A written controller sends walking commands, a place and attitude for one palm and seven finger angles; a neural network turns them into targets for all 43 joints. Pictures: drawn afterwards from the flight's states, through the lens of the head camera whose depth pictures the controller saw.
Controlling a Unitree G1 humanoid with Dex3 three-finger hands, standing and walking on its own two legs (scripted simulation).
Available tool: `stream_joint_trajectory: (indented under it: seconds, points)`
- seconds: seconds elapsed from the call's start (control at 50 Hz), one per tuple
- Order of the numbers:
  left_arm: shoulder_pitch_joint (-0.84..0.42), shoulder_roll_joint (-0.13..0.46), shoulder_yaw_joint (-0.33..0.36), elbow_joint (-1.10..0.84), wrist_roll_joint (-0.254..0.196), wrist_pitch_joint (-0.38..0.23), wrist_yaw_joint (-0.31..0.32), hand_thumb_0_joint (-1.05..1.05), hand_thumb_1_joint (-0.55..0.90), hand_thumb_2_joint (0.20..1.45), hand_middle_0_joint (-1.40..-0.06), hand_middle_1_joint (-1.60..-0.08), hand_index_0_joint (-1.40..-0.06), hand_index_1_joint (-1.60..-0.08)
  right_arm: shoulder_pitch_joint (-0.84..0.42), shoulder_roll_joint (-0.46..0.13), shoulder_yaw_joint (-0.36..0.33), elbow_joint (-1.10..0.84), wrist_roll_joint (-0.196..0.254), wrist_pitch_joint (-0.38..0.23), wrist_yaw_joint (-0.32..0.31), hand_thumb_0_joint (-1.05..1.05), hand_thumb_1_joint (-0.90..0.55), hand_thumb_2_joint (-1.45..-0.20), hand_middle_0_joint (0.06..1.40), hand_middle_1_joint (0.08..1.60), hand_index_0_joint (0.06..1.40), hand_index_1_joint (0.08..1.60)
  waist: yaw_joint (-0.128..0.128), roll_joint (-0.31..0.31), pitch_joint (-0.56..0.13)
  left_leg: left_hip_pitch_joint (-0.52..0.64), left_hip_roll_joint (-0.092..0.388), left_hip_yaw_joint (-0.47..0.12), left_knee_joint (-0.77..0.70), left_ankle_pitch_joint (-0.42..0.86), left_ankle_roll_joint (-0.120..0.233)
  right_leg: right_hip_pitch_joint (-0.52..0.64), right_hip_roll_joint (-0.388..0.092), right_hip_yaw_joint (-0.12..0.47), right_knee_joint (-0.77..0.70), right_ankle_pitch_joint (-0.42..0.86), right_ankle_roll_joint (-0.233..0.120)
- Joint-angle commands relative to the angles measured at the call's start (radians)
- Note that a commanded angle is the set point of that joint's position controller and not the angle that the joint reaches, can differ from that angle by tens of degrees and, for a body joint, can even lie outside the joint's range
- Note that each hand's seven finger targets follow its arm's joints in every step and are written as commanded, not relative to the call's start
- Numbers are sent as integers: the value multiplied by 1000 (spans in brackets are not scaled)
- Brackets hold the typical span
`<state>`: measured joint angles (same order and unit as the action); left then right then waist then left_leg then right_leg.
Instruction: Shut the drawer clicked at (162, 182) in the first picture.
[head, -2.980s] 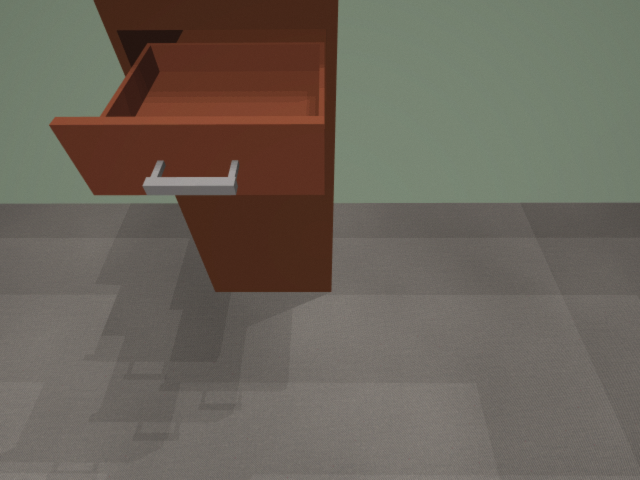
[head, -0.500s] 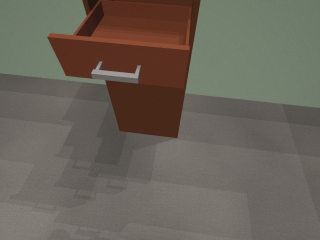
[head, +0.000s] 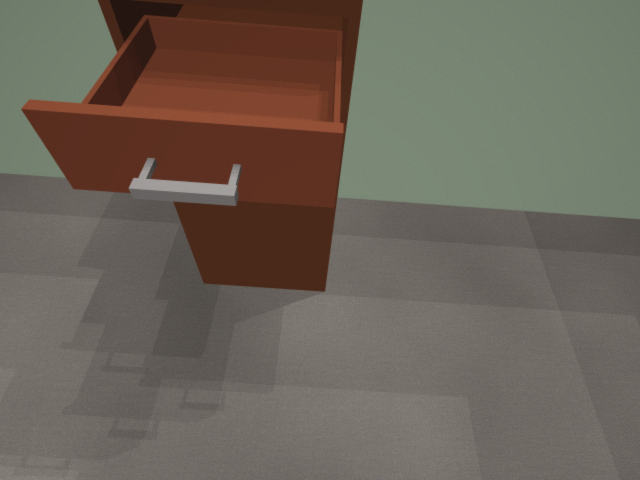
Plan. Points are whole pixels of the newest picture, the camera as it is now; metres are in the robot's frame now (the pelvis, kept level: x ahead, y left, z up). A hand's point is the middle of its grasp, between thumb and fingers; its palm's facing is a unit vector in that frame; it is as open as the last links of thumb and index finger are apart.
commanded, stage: take the last steps up to it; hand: left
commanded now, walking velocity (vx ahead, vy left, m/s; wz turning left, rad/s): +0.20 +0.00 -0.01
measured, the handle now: (189, 180) +0.45 +0.20 +0.10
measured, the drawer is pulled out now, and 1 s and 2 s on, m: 0.30 0.30 0.30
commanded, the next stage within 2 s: come to a stop and stand still in 0.18 s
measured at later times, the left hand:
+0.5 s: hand (212, 461) +0.16 +0.16 -0.18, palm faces +0.05 -0.98 -0.20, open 7.3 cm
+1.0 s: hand (203, 442) +0.18 +0.18 -0.17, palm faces +0.06 -0.96 -0.27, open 7.4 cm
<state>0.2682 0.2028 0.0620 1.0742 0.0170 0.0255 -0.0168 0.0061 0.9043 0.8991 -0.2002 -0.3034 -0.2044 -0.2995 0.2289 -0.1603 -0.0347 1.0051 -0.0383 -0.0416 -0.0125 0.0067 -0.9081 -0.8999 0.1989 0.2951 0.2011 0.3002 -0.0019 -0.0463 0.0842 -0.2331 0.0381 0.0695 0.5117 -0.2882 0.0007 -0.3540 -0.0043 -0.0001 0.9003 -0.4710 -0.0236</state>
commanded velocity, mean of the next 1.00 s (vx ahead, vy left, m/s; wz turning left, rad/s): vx -0.05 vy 0.02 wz -0.01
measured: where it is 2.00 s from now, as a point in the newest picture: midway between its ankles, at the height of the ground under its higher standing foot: outside the picture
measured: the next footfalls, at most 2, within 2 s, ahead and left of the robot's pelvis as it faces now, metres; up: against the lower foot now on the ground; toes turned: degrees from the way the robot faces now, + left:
right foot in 0.14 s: +0.14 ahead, -0.15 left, +0.00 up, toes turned +1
left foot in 0.34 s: +0.19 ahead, +0.11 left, +0.00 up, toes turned +3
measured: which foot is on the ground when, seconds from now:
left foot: down 0.00-0.14, up 0.16-0.32, down 0.34-1.00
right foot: up 0.00-0.12, down 0.14-1.00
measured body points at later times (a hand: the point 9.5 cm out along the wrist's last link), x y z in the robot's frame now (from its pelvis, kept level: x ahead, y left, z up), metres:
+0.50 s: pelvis +0.13 -0.02 +0.00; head +0.18 -0.02 +0.45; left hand +0.16 +0.21 -0.16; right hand +0.15 -0.25 -0.16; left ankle +0.09 +0.10 -0.73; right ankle +0.08 -0.14 -0.73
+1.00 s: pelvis +0.12 -0.03 -0.01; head +0.18 -0.03 +0.44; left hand +0.18 +0.23 -0.15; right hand +0.21 -0.27 -0.16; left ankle +0.15 +0.11 -0.74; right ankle +0.10 -0.15 -0.74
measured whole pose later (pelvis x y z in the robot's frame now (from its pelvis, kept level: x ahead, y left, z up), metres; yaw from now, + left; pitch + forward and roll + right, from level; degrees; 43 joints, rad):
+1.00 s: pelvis +0.12 -0.03 -0.01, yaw +1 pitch +0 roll +2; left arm 0.17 0.23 0.05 0.97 0.01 0.03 0.02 0.00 0.91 0.90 -0.20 -0.30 -0.20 -0.30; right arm 0.14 -0.17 -0.03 0.99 -0.02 0.03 -0.02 0.01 -0.91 -0.90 0.20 0.30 0.20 0.30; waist 0.02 -0.03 0.12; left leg -0.31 0.02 0.02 0.55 -0.24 -0.03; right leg -0.23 -0.02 0.01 0.58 -0.36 0.00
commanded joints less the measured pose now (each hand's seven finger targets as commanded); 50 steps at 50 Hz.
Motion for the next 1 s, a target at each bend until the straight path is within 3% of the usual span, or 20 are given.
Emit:
stream_joint_trajectory:
  seconds: [0.0,0.08,0.12,0.14,0.22,0.28,0.32,0.34,0.4,0.48,0.54,0.56,0.64,0.72,0.74,0.76,0.78,0.92,0.96,0.98]
  points:
    - [-105,33,5,-117,1,-49,-10,0,900,900,-200,-300,-200,-300,137,-164,-33,28,-2,-6,-21,0,-900,-900,200,300,200,300,-33,210,-20,131,245,-204,-254,252,156,-108,-58,-38,-94,35,2]
    - [54,62,19,-47,5,-53,-9,0,900,900,-200,-300,-200,-300,97,-155,-35,42,16,10,-17,0,-900,-900,200,300,200,300,41,101,-78,-68,125,-73,-83,0,64,279,-12,-84,-424,220,-2]
    - [150,211,51,-17,8,-57,12,0,900,900,-200,-300,-200,-300,81,-72,-20,11,25,14,-2,0,-900,-900,200,300,200,300,83,-207,-31,-323,-25,71,214,-274,-17,393,-334,350,-660,61,-136]
    - [160,219,51,-20,6,-46,12,0,900,900,-200,-300,-200,-300,44,-75,-23,-3,17,15,4,0,-900,-900,200,300,200,300,101,-154,-23,-291,-8,27,368,-344,-5,309,-374,387,-707,29,-194]
    - [35,122,36,-42,12,-61,39,0,900,900,-200,-300,-200,-300,60,-39,-21,29,26,14,-1,0,-900,-900,200,300,200,300,16,-129,-28,-229,60,-52,302,-261,-3,250,-312,202,-582,524,-190]
    - [-15,86,28,-46,-10,-56,34,0,900,900,-200,-300,-200,-300,195,-15,-4,93,20,4,-8,0,-900,-900,200,300,200,300,-41,19,-67,110,11,23,-94,157,-22,109,-171,36,-432,527,-79]
    - [-4,10,-5,-63,-18,-42,45,0,900,900,-200,-300,-200,-300,232,-129,-14,98,14,-3,-26,0,-900,-900,200,300,200,300,-26,327,-118,151,301,-268,-150,707,127,46,-42,-64,-261,75,35]
    - [-13,20,-8,-55,-11,-36,50,0,900,900,-200,-300,-200,-300,186,-122,-9,87,12,7,-33,0,-900,-900,200,300,200,300,-19,208,-86,116,290,-232,-126,847,151,85,-28,-47,-246,-5,34]
    - [-6,60,0,-38,-11,-20,51,0,900,900,-200,-300,-200,-300,135,-118,-13,81,33,21,-47,0,-900,-900,200,300,200,300,-11,270,-57,215,201,-108,-54,1159,75,99,-56,-65,-363,223,24]
    - [44,129,26,-49,-2,-26,63,0,900,900,-200,-300,-200,-300,85,-148,-52,25,37,56,-49,0,-900,-900,200,300,200,300,-3,43,-170,161,118,-18,103,873,10,230,-140,-14,-365,931,-8]
    - [56,170,35,-54,8,-22,65,0,900,900,-200,-300,-200,-300,-21,-85,-48,-24,34,80,-28,0,-900,-900,200,300,200,300,40,-159,-101,-146,-36,7,331,-166,-42,340,-330,130,-434,1367,-153]
    - [49,169,33,-63,12,-18,69,0,900,900,-200,-300,-200,-300,-49,-78,-49,-35,33,87,-27,0,-900,-900,200,300,200,300,51,-154,-81,-193,-38,-40,418,-285,-34,336,-365,151,-460,1339,-188]
    - [-3,184,40,-100,11,-13,69,0,900,900,-200,-300,-200,-300,-93,-80,-37,-62,35,87,-15,0,-900,-900,200,300,200,300,34,-166,-105,-230,-37,-31,304,-193,-41,433,-290,69,-440,1241,-151]
    - [-45,174,34,-120,-4,-16,67,0,900,900,-200,-300,-200,-300,1,-120,-39,-31,25,72,-11,0,-900,-900,200,300,200,300,-28,-82,-138,49,-28,-1,-84,199,-25,294,-215,26,-321,994,-60]
    - [-18,135,25,-133,-10,-11,67,0,900,900,-200,-300,-200,-300,35,-190,-51,-34,12,60,-12,0,-900,-900,200,300,200,300,-31,95,-177,205,141,-171,-114,566,47,138,-126,-28,-223,643,8]
    - [12,86,12,-145,-16,-7,69,0,900,900,-200,-300,-200,-300,59,-251,-59,-38,14,59,-14,0,-900,-900,200,300,200,300,-33,295,-209,239,341,-358,-116,951,191,44,-33,-46,-56,-67,53]
    - [3,90,9,-153,-4,-2,72,0,900,900,-200,-300,-200,-300,52,-258,-54,-45,11,63,-18,0,-900,-900,200,300,200,300,-45,208,-179,157,358,-323,-108,893,250,56,-5,30,89,-223,41]
    - [33,87,5,-116,0,-2,44,0,900,900,-200,-300,-200,-300,-46,-203,-42,-58,16,56,-30,0,-900,-900,200,300,200,300,28,162,-167,58,183,-195,-60,513,129,198,-3,-25,-339,116,28]
    - [23,166,8,-110,10,-19,48,0,900,900,-200,-300,-200,-300,-62,-131,-32,-71,39,65,-17,0,-900,-900,200,300,200,300,8,-62,-96,-48,31,-90,35,45,3,175,-197,242,-606,303,-37]
    - [71,154,-13,-142,19,-51,85,0,900,900,-200,-300,-200,-300,-97,-154,-30,-144,33,27,-5,0,-900,-900,200,300,200,300,30,-4,-205,-3,-5,-36,120,0,-34,237,-225,334,-484,960,-31]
